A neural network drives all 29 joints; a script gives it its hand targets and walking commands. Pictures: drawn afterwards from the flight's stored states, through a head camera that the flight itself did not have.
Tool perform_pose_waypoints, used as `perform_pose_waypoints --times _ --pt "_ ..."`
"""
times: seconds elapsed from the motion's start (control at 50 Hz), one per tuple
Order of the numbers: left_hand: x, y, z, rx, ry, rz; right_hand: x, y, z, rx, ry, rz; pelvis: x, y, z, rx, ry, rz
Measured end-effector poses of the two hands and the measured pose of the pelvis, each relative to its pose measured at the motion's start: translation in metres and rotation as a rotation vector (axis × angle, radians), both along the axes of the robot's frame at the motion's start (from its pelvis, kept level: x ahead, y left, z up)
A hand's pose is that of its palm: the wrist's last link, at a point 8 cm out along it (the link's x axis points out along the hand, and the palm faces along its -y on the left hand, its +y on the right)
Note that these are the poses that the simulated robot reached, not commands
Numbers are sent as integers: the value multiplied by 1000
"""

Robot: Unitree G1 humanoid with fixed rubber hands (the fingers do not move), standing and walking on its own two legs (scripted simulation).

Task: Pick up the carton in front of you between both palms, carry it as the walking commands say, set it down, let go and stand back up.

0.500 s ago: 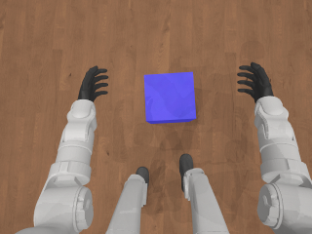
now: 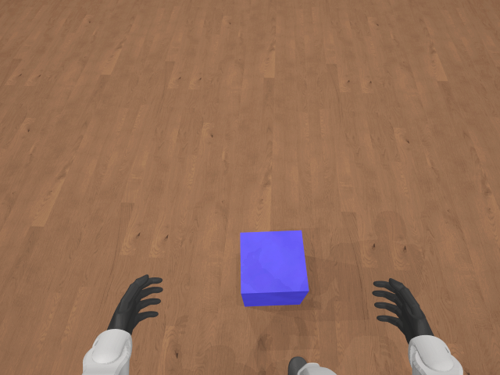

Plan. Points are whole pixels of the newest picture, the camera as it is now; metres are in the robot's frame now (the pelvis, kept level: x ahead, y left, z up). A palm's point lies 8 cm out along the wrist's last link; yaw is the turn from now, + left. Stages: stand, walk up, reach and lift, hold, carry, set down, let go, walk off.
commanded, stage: let go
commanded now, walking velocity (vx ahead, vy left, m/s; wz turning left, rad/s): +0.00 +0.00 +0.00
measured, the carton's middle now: (271, 270) +0.44 -0.03 -0.64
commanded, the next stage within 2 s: stand in 0.52 s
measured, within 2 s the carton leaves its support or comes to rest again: neither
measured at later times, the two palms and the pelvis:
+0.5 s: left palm (116, 341) +0.17 +0.23 -0.06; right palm (425, 347) +0.17 -0.23 -0.06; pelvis +0.01 +0.00 +0.01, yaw +1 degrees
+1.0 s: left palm (85, 349) +0.16 +0.29 -0.08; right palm (458, 359) +0.16 -0.29 -0.09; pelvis +0.03 -0.01 +0.00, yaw +1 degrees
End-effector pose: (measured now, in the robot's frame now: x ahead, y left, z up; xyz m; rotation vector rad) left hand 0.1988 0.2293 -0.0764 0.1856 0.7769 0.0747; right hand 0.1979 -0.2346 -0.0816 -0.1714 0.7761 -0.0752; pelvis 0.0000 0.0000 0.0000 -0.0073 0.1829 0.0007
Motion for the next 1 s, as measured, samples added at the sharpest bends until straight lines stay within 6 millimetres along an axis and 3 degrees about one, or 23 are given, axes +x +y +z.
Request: perform_pose_waypoints --times 0.18,0.52,0.76,1.0 --pt "-27 7 19 -1 4 2 -28 2 20 3 8 8 10 2 9 -7 -177 6" --pt "-25 -2 20 -7 22 -2 -24 0 23 4 28 13 13 -4 8 -11 -270 12" --pt "-42 53 1 175 129 68 -34 -55 5 -184 107 -30 24 -5 1 -2 -177 13" --pt "-35 56 -4 190 158 74 -39 -58 -5 -193 164 -30 34 -5 1 2 -181 19"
